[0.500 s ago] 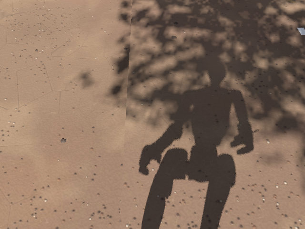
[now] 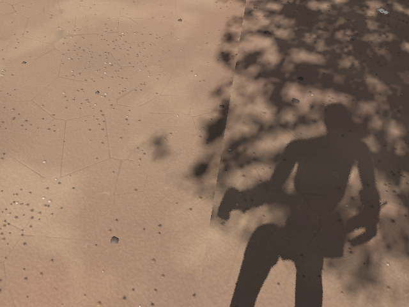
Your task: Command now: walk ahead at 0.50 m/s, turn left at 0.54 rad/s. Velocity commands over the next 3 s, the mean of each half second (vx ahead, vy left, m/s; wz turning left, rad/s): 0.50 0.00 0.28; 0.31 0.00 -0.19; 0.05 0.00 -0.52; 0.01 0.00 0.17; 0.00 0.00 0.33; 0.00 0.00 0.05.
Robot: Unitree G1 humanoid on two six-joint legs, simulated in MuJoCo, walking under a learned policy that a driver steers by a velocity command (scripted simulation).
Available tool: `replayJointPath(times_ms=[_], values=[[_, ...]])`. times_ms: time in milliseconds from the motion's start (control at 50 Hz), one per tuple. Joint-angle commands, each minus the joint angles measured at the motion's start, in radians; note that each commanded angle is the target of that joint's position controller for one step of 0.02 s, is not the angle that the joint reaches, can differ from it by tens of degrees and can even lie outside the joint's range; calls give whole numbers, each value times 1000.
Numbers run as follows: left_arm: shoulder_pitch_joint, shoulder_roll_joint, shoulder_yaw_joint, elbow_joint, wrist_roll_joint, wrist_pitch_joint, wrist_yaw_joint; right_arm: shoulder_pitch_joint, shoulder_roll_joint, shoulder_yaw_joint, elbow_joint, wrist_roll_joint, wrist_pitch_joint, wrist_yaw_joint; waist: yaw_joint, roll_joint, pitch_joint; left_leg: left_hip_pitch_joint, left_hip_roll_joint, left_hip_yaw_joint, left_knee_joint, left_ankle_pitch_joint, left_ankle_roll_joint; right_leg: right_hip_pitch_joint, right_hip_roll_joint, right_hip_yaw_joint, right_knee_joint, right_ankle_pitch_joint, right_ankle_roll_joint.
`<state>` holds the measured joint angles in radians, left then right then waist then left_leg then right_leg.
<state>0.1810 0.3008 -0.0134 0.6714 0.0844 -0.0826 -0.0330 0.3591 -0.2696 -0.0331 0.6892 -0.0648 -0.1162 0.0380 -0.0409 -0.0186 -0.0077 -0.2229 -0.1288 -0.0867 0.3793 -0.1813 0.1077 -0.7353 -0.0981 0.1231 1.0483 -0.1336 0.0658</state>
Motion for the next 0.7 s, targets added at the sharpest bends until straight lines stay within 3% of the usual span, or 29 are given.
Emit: replayJointPath(times_ms=[20, 100, 160, 200, 220, 240, 260, 280, 300, 320, 340, 360, 380, 420, 440, 460, 480, 500, 540, 560, 580, 620, 640, 660, 680, 700], values=[[3, 30, -9, -51, -3, 18, -13, -21, -129, -22, -39, -12, -41, 23, 13, 87, 31, -188, 184, -187, -136, -24, 154, 113, 19, -77, -131, 161, 41], [-123, 41, -24, -88, 0, 23, -19, 50, -165, -28, -5, 4, -34, 52, -46, 100, 48, -56, 243, -269, -61, 29, 175, 120, 40, -83, -335, 144, 13], [-200, 48, -28, -109, -6, 12, -16, 76, -182, -28, 37, 17, -17, 48, -69, 107, 63, 79, 312, -339, -18, 93, 169, 113, 62, -91, -446, 83, -23], [-183, 65, -24, -106, -26, -2, -7, 33, -190, -28, 59, 17, -7, 40, -30, 95, 54, 93, 319, -336, 27, 184, 133, 226, 79, -118, -529, 95, -72], [-104, 101, -8, -86, -46, -17, -2, 19, -182, -23, 68, 3, -10, 40, 14, 82, 4, 47, 273, -294, 111, 311, 97, 398, 97, -143, -522, 133, -112], [82, 133, 13, -36, -59, -38, 1, 16, -130, -8, 71, -14, -19, 41, 88, 25, -113, -70, 173, -200, 325, 379, 27, 688, 60, -114, -458, 202, -192], [327, 181, 29, 27, -51, -40, -6, 186, 9, 34, 65, -29, -39, 33, 97, -236, -436, -348, 4, -96, 658, -26, -73, 1227, -180, 242, -438, 442, -474], [482, 141, 24, 69, -21, -19, -16, 112, -30, 29, 51, -9, -43, 47, 198, -261, -412, -630, -54, -62, 982, -451, -108, 1293, -292, 582, -626, 148, -520], [421, 130, 35, 76, -21, -30, -8, -47, -70, 12, 18, 7, -42, 33, 202, -83, -134, -765, 30, -80, 1020, -330, -82, 1056, -271, 503, -702, -131, -400], [299, 92, 27, 60, -35, -28, -1, -99, -71, 14, 22, 16, -35, 3, 157, -47, -16, -742, 111, -47, 1014, -213, -75, 836, -245, 384, -738, -219, -360], [243, 3, 1, 55, -45, -22, 6, -74, -74, 16, 45, -1, -24, -12, 118, -36, -51, -633, 167, -55, 910, -128, -66, 734, -220, 317, -779, -149, -354], [215, -37, -8, 61, -47, -23, 13, -102, -48, 27, 44, -26, -16, -16, 95, -43, -30, -559, 199, -44, 850, -116, -73, 650, -202, 265, -814, -55, -355], [189, -44, -7, 54, -46, -23, 23, -129, -16, 36, 35, -37, -3, -13, 73, -35, -43, -494, 214, -17, 798, -185, -93, 601, -176, 203, -842, -31, -344], [145, 2, 16, 47, -28, -37, 33, -105, 0, 42, 50, -30, 11, 10, 46, -34, -37, -400, 188, 61, 733, -151, -120, 499, -98, 62, -867, 34, -334], [161, 20, 22, 42, -18, -42, 33, -114, -10, 39, 49, -39, 11, 21, 58, -34, -22, -421, 175, 75, 702, -47, -122, 500, -70, 27, -864, 97, -348], [173, 26, 26, 52, -4, -39, 24, -136, 3, 44, 45, -42, 11, 34, 62, -17, -15, -421, 180, 86, 645, 51, -119, 481, -65, -1, -850, 125, -351], [166, 30, 29, 51, -6, -35, 14, -170, 17, 52, 28, -36, 15, 44, 69, 9, -15, -374, 175, 112, 528, 109, -110, 438, -36, -53, -846, 81, -339], [177, 31, 29, 61, 2, -35, 5, -169, 25, 54, 26, -34, 17, 49, 63, -14, -5, -302, 182, 93, 509, 224, -90, 380, -35, -58, -827, 68, -328], [200, 25, 27, 81, 1, -36, -14, -207, -3, 48, -1, -25, 22, 52, 67, -17, 15, -281, 176, 81, 440, 309, -69, 367, -59, -35, -787, 46, -340], [269, 14, 22, 131, 9, -44, -5, -246, -19, 45, -21, -22, 22, 35, 81, -26, 33, -498, 230, -56, 409, 400, -67, 584, -131, 73, -712, 64, -354], [342, 1, 23, 164, 0, -47, 9, -291, -30, 39, -29, -25, 19, 19, 126, 0, 32, -722, 239, -78, 318, 405, -73, 823, -166, 115, -652, 77, -357], [491, -34, 13, 231, -10, -41, 34, -386, -2, 45, -28, -25, 19, 4, 201, 41, 63, -884, 273, -79, 159, 479, -92, 997, -159, 126, -549, 20, -321], [446, 23, 45, 239, -104, -15, 63, -485, -31, 14, -98, 50, 28, 19, 157, 21, 127, -533, 201, 48, 176, 525, -97, 612, -88, 70, -581, 72, -274], [404, 7, 37, 237, -106, -3, 67, -457, 2, 22, -90, 61, 37, 31, 132, 1, 119, -328, 179, 52, 180, 602, -92, 431, -48, 25, -545, 70, -241], [428, -43, 0, 231, -5, -28, 21, -421, 53, 62, -57, -23, 32, 29, 152, -28, 70, -313, 206, 41, 154, 647, -88, 457, -16, 20, -527, 13, -261], [433, -38, 12, 236, -20, -35, 13, -448, 22, 48, -64, -34, 36, 29, 161, -16, 112, -316, 203, 58, 95, 607, -87, 468, -12, 39, -488, 9, -254]])
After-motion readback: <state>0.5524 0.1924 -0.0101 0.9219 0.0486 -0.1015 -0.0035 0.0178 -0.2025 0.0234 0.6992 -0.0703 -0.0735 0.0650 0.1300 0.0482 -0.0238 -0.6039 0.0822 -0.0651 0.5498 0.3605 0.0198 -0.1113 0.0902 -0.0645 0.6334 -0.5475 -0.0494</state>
